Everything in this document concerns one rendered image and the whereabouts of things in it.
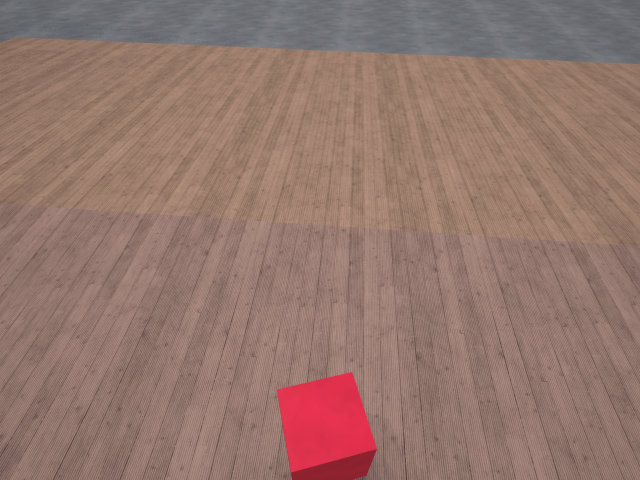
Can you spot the carton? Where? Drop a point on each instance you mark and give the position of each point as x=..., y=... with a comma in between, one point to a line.
x=326, y=430

